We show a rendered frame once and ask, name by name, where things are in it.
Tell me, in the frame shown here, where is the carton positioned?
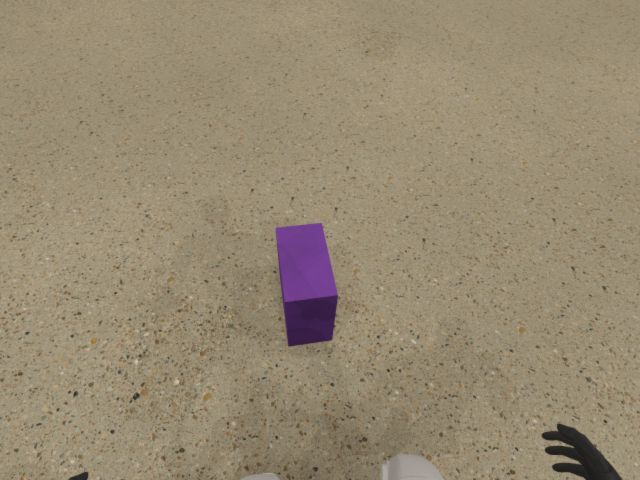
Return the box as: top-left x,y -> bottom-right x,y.
276,223 -> 338,347

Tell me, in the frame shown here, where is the right robot thigh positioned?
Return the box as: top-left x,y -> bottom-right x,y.
380,454 -> 444,480

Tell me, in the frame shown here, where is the robot right hand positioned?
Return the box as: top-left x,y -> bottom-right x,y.
542,424 -> 622,480

